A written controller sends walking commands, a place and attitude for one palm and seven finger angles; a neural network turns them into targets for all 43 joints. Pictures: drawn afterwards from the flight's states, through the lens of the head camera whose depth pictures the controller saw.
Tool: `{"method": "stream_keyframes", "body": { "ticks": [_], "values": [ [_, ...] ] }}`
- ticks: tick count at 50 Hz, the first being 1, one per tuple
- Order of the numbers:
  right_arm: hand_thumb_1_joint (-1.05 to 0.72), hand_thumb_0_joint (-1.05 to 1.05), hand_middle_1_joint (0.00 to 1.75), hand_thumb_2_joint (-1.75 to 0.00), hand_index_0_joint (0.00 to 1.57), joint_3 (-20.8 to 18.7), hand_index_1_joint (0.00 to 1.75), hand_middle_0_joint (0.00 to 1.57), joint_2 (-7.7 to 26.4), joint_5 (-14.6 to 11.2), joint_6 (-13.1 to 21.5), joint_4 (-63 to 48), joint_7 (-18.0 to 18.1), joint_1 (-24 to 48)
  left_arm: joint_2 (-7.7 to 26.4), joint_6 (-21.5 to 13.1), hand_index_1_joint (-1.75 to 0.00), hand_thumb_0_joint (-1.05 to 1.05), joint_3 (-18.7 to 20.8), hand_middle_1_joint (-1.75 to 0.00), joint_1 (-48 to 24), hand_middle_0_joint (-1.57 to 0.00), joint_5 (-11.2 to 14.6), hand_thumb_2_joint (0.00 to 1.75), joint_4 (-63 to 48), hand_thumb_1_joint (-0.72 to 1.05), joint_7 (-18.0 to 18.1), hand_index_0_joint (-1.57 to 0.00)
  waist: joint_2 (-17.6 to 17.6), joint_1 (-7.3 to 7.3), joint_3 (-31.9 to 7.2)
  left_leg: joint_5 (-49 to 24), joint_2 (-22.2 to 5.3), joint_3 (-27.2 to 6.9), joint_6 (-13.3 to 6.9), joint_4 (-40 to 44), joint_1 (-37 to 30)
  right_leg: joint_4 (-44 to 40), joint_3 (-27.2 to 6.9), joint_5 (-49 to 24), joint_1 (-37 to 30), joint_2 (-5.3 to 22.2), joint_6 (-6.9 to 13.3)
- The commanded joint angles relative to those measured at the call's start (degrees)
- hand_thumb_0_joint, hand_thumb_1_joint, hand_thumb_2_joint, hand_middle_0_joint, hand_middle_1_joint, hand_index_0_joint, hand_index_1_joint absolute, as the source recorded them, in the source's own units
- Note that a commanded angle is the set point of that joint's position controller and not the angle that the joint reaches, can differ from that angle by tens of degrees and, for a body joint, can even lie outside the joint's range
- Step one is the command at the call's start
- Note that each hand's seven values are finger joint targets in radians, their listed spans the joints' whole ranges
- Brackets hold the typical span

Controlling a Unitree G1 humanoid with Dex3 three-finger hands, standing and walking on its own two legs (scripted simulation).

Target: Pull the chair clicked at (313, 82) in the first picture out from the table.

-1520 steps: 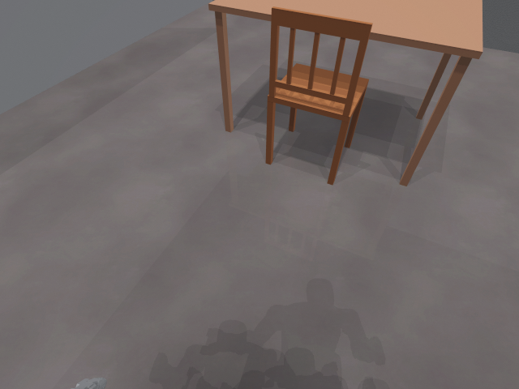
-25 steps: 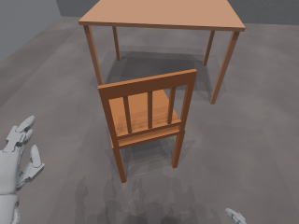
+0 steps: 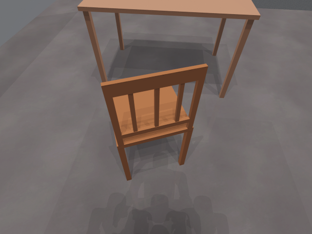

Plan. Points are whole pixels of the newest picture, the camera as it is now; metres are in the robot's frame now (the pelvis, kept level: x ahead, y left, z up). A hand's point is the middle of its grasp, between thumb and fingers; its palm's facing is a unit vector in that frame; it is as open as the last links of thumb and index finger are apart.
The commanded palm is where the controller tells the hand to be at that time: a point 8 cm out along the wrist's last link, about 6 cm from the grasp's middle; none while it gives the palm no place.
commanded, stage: let the arm hang, fingers relaxed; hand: left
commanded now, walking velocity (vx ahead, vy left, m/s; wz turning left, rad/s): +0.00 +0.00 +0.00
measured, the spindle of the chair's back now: (156, 108) +0.62 +0.03 -0.13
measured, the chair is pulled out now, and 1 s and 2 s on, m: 0.64 0.64 0.64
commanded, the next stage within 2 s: look to check the result in 0.54 s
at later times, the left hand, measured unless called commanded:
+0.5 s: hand out of the picture -0.02 +0.13 -0.18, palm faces +0.03 -0.99 -0.14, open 7.4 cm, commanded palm none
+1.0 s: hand out of the picture -0.01 +0.14 -0.17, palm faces +0.04 -0.99 -0.16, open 7.4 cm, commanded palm none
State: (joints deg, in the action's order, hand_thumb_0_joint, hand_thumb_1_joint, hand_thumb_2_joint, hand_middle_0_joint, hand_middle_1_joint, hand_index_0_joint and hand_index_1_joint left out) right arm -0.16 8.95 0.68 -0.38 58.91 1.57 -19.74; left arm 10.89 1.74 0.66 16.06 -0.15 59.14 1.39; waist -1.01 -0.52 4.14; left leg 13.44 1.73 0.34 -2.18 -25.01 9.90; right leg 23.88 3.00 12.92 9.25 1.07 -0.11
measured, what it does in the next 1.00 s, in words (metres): stands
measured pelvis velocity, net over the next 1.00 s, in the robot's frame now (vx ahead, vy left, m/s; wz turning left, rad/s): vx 0.00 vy -0.02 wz -0.01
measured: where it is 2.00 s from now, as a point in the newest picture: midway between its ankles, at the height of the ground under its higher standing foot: outside the picture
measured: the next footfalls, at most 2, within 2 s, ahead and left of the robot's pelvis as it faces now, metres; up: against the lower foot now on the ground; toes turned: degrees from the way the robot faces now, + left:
none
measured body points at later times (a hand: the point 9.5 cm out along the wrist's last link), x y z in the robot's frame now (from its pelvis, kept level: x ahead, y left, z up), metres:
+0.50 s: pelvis +0.00 -0.01 +0.00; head +0.01 -0.02 +0.45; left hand -0.02 +0.19 -0.16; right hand -0.03 -0.21 -0.17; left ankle +0.00 +0.09 -0.74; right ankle +0.00 -0.12 -0.74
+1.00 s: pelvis +0.00 -0.02 +0.00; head +0.01 -0.02 +0.45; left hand -0.01 +0.19 -0.16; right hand -0.03 -0.21 -0.17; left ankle +0.00 +0.09 -0.74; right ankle +0.00 -0.12 -0.74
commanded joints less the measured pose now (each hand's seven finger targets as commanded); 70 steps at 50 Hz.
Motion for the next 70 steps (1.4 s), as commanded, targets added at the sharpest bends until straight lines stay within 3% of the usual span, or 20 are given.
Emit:
{"method": "stream_keyframes", "body": {
  "ticks": [1,5,8,11,15,17,25,34,55,59,70],
  "values": [
    [-0.90,0.00,0.30,-0.90,0.20,-0.8,0.30,0.20,5.5,0.1,1.0,-0.9,0.3,-3.8,3.7,-1.1,-0.30,0.00,0.1,-0.30,3.0,-0.20,-0.2,0.90,-0.9,0.90,0.4,-0.20,0.6,0.48,0.4,-3.5,-6.8,-6.3,-1.4,6.3,2.6,-4.2,-4.6,-2.0,0.4,4.5,2.8],
    [-0.90,0.00,0.30,-0.90,0.20,-0.6,0.30,0.20,4.8,0.0,0.9,0.4,0.3,-4.7,3.4,-1.3,-0.30,0.00,-0.3,-0.30,4.3,-0.20,-0.2,0.90,0.7,0.90,0.6,-0.20,3.0,0.37,1.4,-2.5,-6.7,-5.7,-1.4,5.8,2.5,-4.7,-4.8,-1.0,1.7,4.6,2.9],
    [-0.90,0.00,0.30,-0.90,0.20,-0.5,0.30,0.20,4.1,0.0,1.1,1.2,0.4,-5.1,2.8,-1.4,-0.30,0.00,-0.4,-0.30,5.3,-0.20,-0.2,0.90,1.4,0.90,0.8,-0.20,2.1,0.23,0.5,-2.9,-6.6,-5.4,-1.3,5.8,1.2,-4.5,-5.4,-1.3,2.4,4.7,2.9],
    [-0.90,0.00,0.30,-0.90,0.20,-0.5,0.30,0.20,3.4,0.0,1.0,1.9,0.4,-5.0,2.2,-1.4,-0.30,0.00,-0.4,-0.30,5.8,-0.20,-0.2,0.90,2.0,0.90,0.9,-0.20,0.9,0.21,2.5,-1.5,-6.6,-5.4,-1.3,6.1,2.2,-4.5,-5.6,-0.2,3.5,4.5,3.0],
    [-0.90,0.00,0.30,-0.90,0.20,-0.5,0.30,0.20,2.5,-0.1,1.0,2.3,0.5,-5.5,1.4,-1.6,-0.30,0.00,-0.4,-0.30,6.7,-0.20,-0.3,0.90,2.5,0.90,0.9,-0.20,2.2,0.34,3.0,-0.8,-6.3,-5.0,-1.2,5.6,2.7,-4.9,-5.5,0.2,3.9,4.4,3.0],
    [-0.90,0.00,0.30,-0.90,0.20,-0.5,0.30,0.20,2.3,0.1,1.0,2.6,0.5,-5.5,1.0,-1.6,-0.30,0.00,-0.3,-0.30,6.9,-0.20,-0.3,0.90,2.6,0.90,0.9,-0.20,0.7,0.26,3.1,0.2,-6.2,-5.1,-1.1,5.8,2.8,-4.8,-5.8,1.0,4.5,4.4,3.1],
    [-0.90,0.00,0.30,-0.90,0.20,-0.5,0.30,0.20,1.3,0.0,1.2,2.9,0.7,-6.3,0.1,-1.8,-0.30,0.00,-0.2,-0.30,7.2,-0.20,-0.3,0.90,2.9,0.90,1.0,-0.20,0.7,0.31,3.0,-1.7,-6.2,-4.9,-1.0,4.9,3.3,-4.8,-5.6,-0.5,3.7,4.2,3.2],
    [-0.90,0.00,0.30,-0.90,0.20,-0.5,0.30,0.20,1.1,-0.1,1.6,3.5,0.9,-6.7,-0.1,-2.0,-0.30,0.00,-0.1,-0.30,7.2,-0.20,-0.2,0.90,2.8,0.90,1.0,-0.20,0.9,0.35,1.2,-6.9,-6.5,-4.7,-1.0,4.4,1.4,-4.0,-5.6,-4.6,2.3,4.6,3.3],
    [-0.90,0.00,0.30,-0.90,0.20,-0.5,0.30,0.20,1.0,-0.1,1.2,3.6,0.9,-6.3,0.1,-1.8,-0.30,0.00,-0.1,-0.30,6.8,-0.20,-0.3,0.90,2.6,0.90,1.0,-0.20,1.2,0.21,3.3,-3.1,-6.5,-4.9,-0.7,4.9,2.3,-5.3,-5.6,-0.7,3.6,4.3,3.4],
    [-0.90,0.00,0.30,-0.90,0.20,-0.5,0.30,0.20,1.2,-0.1,1.4,3.6,0.9,-6.0,0.0,-2.0,-0.30,0.00,-0.1,-0.30,7.3,-0.20,-0.2,0.90,2.6,0.90,0.9,-0.20,1.5,0.22,1.0,-5.4,-6.5,-4.6,-0.7,4.4,0.5,-4.9,-6.0,-2.8,2.8,4.6,3.4],
    [-0.90,0.00,0.30,-0.90,0.20,-0.4,0.30,0.20,1.0,-0.2,1.4,3.8,1.0,-6.2,0.0,-2.0,-0.30,0.00,-0.1,-0.30,7.4,-0.20,-0.2,0.90,2.6,0.90,1.0,-0.20,1.1,0.38,2.6,-5.4,-6.5,-4.6,-0.6,4.5,1.6,-5.3,-5.7,-2.5,2.7,4.6,3.5]
  ]
}}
